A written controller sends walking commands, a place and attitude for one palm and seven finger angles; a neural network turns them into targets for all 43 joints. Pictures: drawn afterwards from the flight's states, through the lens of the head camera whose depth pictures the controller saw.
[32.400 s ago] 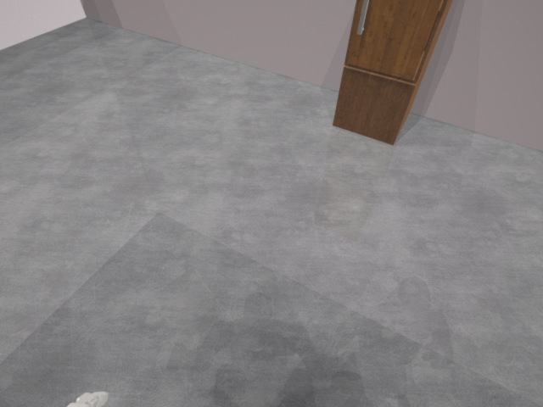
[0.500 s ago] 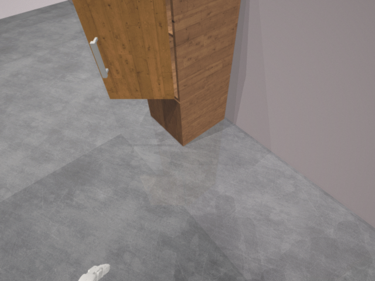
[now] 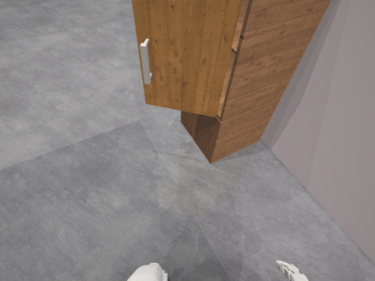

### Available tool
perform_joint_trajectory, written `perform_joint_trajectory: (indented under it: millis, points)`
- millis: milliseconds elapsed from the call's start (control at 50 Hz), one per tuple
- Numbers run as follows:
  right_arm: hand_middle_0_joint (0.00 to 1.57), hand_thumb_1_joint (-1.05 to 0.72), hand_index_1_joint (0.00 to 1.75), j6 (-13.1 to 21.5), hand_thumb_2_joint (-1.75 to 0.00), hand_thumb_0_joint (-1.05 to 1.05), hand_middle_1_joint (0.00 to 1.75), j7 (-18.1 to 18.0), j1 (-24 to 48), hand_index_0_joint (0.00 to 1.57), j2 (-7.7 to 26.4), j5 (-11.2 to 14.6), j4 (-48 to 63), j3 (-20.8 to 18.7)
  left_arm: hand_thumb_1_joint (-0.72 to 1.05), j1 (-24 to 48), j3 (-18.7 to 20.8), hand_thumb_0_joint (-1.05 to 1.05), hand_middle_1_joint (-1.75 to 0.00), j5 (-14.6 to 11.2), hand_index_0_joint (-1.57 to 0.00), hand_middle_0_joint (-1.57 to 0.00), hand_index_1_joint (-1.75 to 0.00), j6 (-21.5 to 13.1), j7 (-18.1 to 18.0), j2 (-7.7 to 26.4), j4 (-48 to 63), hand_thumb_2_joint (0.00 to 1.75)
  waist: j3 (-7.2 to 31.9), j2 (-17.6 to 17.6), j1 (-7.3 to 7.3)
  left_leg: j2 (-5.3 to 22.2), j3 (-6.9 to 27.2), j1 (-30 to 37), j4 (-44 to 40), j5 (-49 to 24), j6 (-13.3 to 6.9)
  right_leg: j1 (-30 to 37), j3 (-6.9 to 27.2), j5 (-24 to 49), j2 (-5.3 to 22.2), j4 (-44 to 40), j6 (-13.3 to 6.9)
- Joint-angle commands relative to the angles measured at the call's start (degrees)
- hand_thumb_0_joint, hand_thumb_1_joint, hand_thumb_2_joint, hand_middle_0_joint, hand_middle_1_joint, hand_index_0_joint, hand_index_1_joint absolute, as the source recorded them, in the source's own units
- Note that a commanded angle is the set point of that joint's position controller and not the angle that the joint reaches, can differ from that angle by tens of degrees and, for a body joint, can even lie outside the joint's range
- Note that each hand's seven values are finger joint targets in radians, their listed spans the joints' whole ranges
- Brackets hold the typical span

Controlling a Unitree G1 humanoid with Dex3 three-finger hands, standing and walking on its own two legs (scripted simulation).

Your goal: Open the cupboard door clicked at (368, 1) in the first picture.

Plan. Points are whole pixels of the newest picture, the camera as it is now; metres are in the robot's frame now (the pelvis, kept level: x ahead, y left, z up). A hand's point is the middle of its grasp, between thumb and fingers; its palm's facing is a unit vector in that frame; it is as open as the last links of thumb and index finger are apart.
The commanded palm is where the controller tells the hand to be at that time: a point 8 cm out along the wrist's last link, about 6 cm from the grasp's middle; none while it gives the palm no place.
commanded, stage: take the last steps up to it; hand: left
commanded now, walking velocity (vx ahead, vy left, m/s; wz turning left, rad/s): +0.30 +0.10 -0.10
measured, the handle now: (147, 62) +0.84 +0.26 -0.07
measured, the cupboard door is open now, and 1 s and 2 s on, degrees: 48 48 48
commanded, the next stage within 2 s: come to a stop and stand still in 0.40 s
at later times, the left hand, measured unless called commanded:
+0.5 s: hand (138, 197) +0.32 +0.17 -0.14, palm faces -0.08 -0.97 -0.21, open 7.4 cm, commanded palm none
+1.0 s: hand (109, 210) +0.28 +0.25 -0.16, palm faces -0.03 -0.98 -0.22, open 7.4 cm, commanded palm none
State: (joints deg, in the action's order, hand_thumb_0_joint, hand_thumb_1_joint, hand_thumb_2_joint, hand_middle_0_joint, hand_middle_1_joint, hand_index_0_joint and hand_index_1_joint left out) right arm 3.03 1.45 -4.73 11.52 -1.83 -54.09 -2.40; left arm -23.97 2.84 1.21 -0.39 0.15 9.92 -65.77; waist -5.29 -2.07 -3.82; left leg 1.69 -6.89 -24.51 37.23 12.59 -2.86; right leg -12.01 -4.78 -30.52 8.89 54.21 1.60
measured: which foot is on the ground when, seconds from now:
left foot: down 0.00-0.44, up 0.46-0.74, down 0.76-1.00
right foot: up 0.00-0.42, down 0.44-0.78, up 0.80-1.00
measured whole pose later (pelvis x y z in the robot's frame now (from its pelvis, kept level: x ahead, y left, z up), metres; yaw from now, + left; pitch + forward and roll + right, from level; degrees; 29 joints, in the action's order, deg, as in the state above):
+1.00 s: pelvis +0.23 +0.05 +0.02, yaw -6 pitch +1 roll -1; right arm -0.7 -2.2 -5.8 9.5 -1.5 -55.4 -1.6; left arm -12.6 3.8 0.8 3.9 -0.8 13.3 -57.6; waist -4.5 -1.6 -1.7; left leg 3.0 -3.8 -20.7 29.2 9.6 -1.1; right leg -23.6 -0.3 -29.3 -0.3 60.3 1.7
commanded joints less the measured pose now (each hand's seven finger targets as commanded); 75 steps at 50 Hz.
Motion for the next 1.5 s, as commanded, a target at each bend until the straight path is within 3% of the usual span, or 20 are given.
perform_joint_trajectory:
  millis: [0, 100, 280, 380, 420, 440, 480, 540, 640, 700, 740, 780, 920, 1080, 1100, 1140, 1260, 1300, 1360, 1480]
  points:
    - [0.2, -0.9, 0.3, -0.3, -0.9, 0.0, 0.3, -2.6, -12.7, 0.2, 8.2, 0.3, -0.8, -1.6, 0.9, 6.8, 1.0, 0.0, -0.3, 0.1, -0.2, -0.2, -0.3, -2.1, 0.0, 4.1, 8.2, 0.9, 7.3, 9.9, 5.98, 17.7, 20.8, 17.9, -24.0, 5.1, -7.5, -24.9, 3.7, 7.6, -0.1, 22.6, -2.9]
    - [0.2, -0.9, 0.3, 1.2, -0.9, 0.0, 0.3, -2.7, -13.2, 0.2, 5.1, 0.4, -2.4, -0.7, 0.9, 5.0, 1.0, 0.0, -0.3, 0.5, -0.2, -0.2, -0.3, -0.6, 0.3, 2.2, 7.6, 0.9, 5.0, 5.2, 2.63, 14.1, 11.7, 15.0, -27.6, -5.8, -7.7, -22.0, 2.8, 13.7, -0.5, 12.5, -1.8]
    - [0.2, -0.9, 0.3, 1.0, -0.9, 0.0, 0.3, -2.4, -19.0, 0.2, 5.1, 0.0, -5.4, -0.5, 0.9, 17.3, 0.4, 0.0, -0.3, 0.4, -0.2, -0.2, -0.3, -0.7, 0.6, 2.6, 13.4, 0.9, 1.0, 3.6, 4.32, 13.5, 7.3, 19.5, -25.8, -17.1, -8.4, -17.8, 0.4, 16.3, -2.6, -10.8, -2.2]
    - [0.2, -0.9, 0.3, 0.5, -0.9, 0.0, 0.3, -2.6, -19.3, 0.2, 4.9, 0.5, -7.3, 0.1, 0.9, 9.6, 0.9, 0.0, -0.3, 0.5, -0.2, -0.2, -0.3, -1.6, 0.3, 4.7, 11.8, 0.9, 4.2, 1.8, 0.19, 8.1, 2.5, 14.4, -9.2, -23.3, -3.0, 4.2, -1.2, 22.2, -5.9, -25.2, -4.3]
    - [0.2, -0.9, 0.3, 0.8, -0.9, 0.0, 0.3, -2.2, -20.1, 0.2, 3.2, 1.4, -5.0, 0.0, 0.9, -4.2, 3.0, 0.0, -0.3, 0.1, -0.2, -0.2, -0.3, -2.5, -0.5, 14.4, 8.0, 0.9, 13.2, -13.7, -2.88, -3.3, -3.1, -8.2, 18.6, 17.6, 3.1, 29.1, 28.1, 42.7, 17.9, -32.5, -15.9]
    - [0.2, -0.9, 0.3, 0.2, -0.9, 0.0, 0.3, -2.5, -16.9, 0.2, 4.7, 1.2, -4.8, -0.3, 0.9, -3.6, 3.1, 0.0, -0.3, -0.5, -0.2, -0.2, -0.3, -2.8, -1.0, 14.0, 8.2, 0.9, 13.2, -10.9, -3.47, -1.1, 4.6, -9.9, 27.8, 22.8, 3.3, 24.3, 30.8, 44.7, 20.1, -35.4, -18.3]
    - [0.2, -0.9, 0.3, -0.6, -0.9, 0.0, 0.3, -2.4, -11.8, 0.2, 3.2, 1.0, -4.0, -0.5, 0.9, 4.1, 2.1, 0.0, -0.3, -0.6, -0.2, -0.2, -0.3, -2.6, -1.7, 9.2, 10.0, 0.9, 5.3, -2.3, -0.28, 3.1, 8.3, -11.1, 28.7, 15.2, 3.9, 12.8, 20.8, 43.1, 15.8, -36.8, -15.9]
    - [0.2, -0.9, 0.3, -2.7, -0.9, 0.0, 0.3, -2.3, -17.0, 0.2, -0.8, 1.3, -6.5, 0.6, 0.9, 10.1, 0.4, 0.0, -0.3, -0.3, -0.2, -0.2, -0.3, -3.0, -1.8, 6.1, 10.6, 0.9, 6.5, -6.4, 4.42, 2.6, 5.7, 0.1, 16.1, 9.6, 5.8, 2.9, 5.4, 57.9, 8.4, -36.0, -11.1]
    - [0.2, -0.9, 0.3, -4.0, -0.9, 0.0, 0.3, -2.2, -15.0, 0.2, -0.5, 1.5, -5.8, 0.0, 0.9, 10.3, 1.5, 0.0, -0.3, 0.0, -0.2, -0.2, -0.3, -1.4, -2.4, 8.8, 9.7, 0.9, 8.1, -6.5, 3.81, -0.8, 2.8, 4.8, 3.0, 4.5, 6.3, 3.6, 4.3, 56.0, 5.5, -31.5, -10.1]
    - [0.2, -0.9, 0.3, -4.3, -0.9, 0.0, 0.3, -2.5, -15.5, 0.2, 1.8, 1.2, -5.3, -0.9, 0.9, 11.1, 1.6, 0.0, -0.3, -0.2, -0.2, -0.2, -0.3, 0.2, -2.4, 9.2, 9.5, 0.9, 6.0, -5.8, 5.33, -0.1, 3.3, 13.4, -8.2, -7.5, 5.4, -3.4, 3.7, 39.5, 3.8, -26.7, -6.9]
    - [0.2, -0.9, 0.3, -3.5, -0.9, 0.0, 0.3, -2.8, -16.0, 0.2, 8.2, 0.6, -3.9, -1.7, 0.9, 7.4, 0.8, 0.0, -0.3, -0.7, -0.2, -0.2, -0.3, 1.3, -2.5, 5.1, 10.4, 0.9, 7.9, 11.0, 4.51, 14.6, 18.1, 15.9, -12.8, -33.7, -2.2, -7.9, -0.7, 13.0, -4.5, -17.4, -1.3]
    - [0.2, -0.9, 0.3, -3.5, -0.9, 0.0, 0.3, -4.0, -14.1, 0.2, 10.1, 0.3, -2.8, -1.9, 0.9, 7.8, 0.2, 0.0, -0.3, -0.9, -0.2, -0.2, -0.3, 2.4, -2.7, 4.7, 10.9, 0.9, 6.8, 14.4, 4.9, 19.9, 23.2, 10.4, -17.9, -35.4, -8.9, -8.5, 3.2, -6.8, -8.2, 1.0, -1.2]
    - [0.2, -0.9, 0.3, -3.6, -0.9, 0.0, 0.3, -5.0, -7.8, 0.2, 10.2, 0.4, -0.1, -2.2, 0.9, 8.0, 1.7, 0.0, -0.3, -0.3, -0.2, -0.2, -0.3, 3.6, -1.1, 6.7, 11.2, 0.9, 10.7, 9.3, 4.57, 17.9, 17.6, 15.4, -17.8, -22.3, -8.2, -14.7, 6.6, 1.3, -7.4, 8.5, 0.1]
    - [0.2, -0.9, 0.3, -4.3, -0.9, 0.0, 0.3, -3.6, -6.6, 0.2, 11.1, 0.5, -0.4, -3.1, 0.9, 3.8, 1.0, 0.0, -0.3, -0.2, -0.2, -0.2, -0.3, 2.6, -0.5, 5.3, 10.4, 0.9, 8.6, 10.2, 3.21, 12.7, 14.6, 5.8, -17.4, 0.4, -3.3, 3.5, 0.6, 11.8, -8.7, -25.6, -1.7]
    - [0.2, -0.9, 0.3, -4.6, -0.9, 0.0, 0.3, -3.3, -6.4, 0.2, 9.4, 0.8, 0.0, -3.0, 0.9, 1.6, 1.3, 0.0, -0.3, 0.0, -0.2, -0.2, -0.3, 2.4, -0.7, 6.9, 9.9, 0.9, 7.9, 5.6, 2.46, 8.7, 11.4, 2.1, -14.4, 5.8, -0.5, 7.1, 3.0, 13.5, -6.8, -33.0, -2.4]
    - [0.2, -0.9, 0.3, -5.4, -0.9, 0.0, 0.3, -2.2, -4.0, 0.2, 4.4, 1.2, 2.1, -1.8, 0.9, 7.3, 1.6, 0.0, -0.3, 0.6, -0.2, -0.2, -0.3, 1.9, -1.2, 13.3, 12.1, 0.9, 2.6, -10.8, 3.19, -0.6, 4.3, 0.1, 1.1, 14.5, 4.6, -6.0, 21.3, 0.6, 10.2, -45.5, -10.5]
    - [0.2, -0.9, 0.3, -3.9, -0.9, 0.0, 0.3, -2.6, -10.7, 0.2, 2.8, 1.1, -4.0, -0.6, 0.9, 11.9, -0.2, 0.0, -0.3, -0.4, -0.2, -0.2, -0.3, -0.2, -1.7, 8.0, 9.6, 0.9, 4.6, -6.0, 5.62, 0.2, 6.2, 11.2, -8.6, -1.3, 4.0, -1.6, 8.8, 33.8, 1.7, -30.3, -7.4]
    - [0.2, -0.9, 0.3, -2.6, -0.9, 0.0, 0.3, -3.2, -11.8, 0.2, 5.3, 0.8, -5.6, -0.1, 0.9, 8.5, -0.7, 0.0, -0.3, -1.1, -0.2, -0.2, -0.3, -0.1, -1.8, 6.1, 8.3, 0.9, 6.5, 4.1, 3.84, 6.3, 12.6, 14.9, -12.7, -19.0, 1.3, -0.4, 6.6, 27.8, -3.0, -28.1, -3.3]
    - [0.2, -0.9, 0.3, -2.5, -0.9, 0.0, 0.3, -3.7, -11.2, 0.2, 5.0, 0.9, -7.6, 0.3, 0.9, 8.8, -0.6, 0.0, -0.3, -1.1, -0.2, -0.2, -0.3, 0.5, -1.8, 6.2, 6.3, 0.9, 5.1, 6.5, 3.49, 5.6, 11.5, 11.9, -13.5, -15.4, 1.8, 3.1, 6.6, 24.7, -3.3, -30.9, -3.2]
    - [0.2, -0.9, 0.3, -3.1, -0.9, 0.0, 0.3, -3.7, -13.2, 0.2, 3.3, 0.9, -9.6, 0.6, 0.9, 9.1, -0.9, 0.0, -0.3, -1.1, -0.2, -0.2, -0.3, 0.3, -1.6, 6.0, 4.5, 0.9, 2.5, 0.6, 3.93, 3.8, 9.2, 12.2, -15.2, -5.7, 3.1, 2.5, 7.5, 18.4, -2.8, -36.2, -3.8]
